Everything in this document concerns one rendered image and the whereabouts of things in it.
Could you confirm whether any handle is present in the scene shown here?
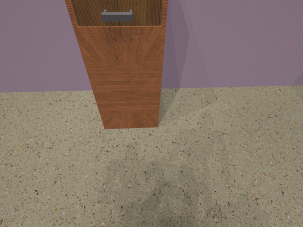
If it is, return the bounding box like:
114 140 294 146
101 9 133 22

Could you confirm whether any cabinet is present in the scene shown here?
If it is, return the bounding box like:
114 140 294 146
65 0 168 129

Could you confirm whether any drawer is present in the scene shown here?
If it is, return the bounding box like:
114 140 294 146
71 0 162 26

